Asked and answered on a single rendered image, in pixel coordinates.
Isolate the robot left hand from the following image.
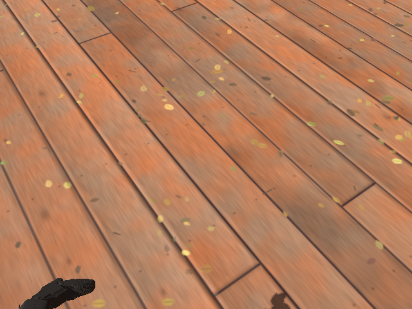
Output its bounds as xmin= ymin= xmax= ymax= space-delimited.
xmin=19 ymin=278 xmax=95 ymax=309

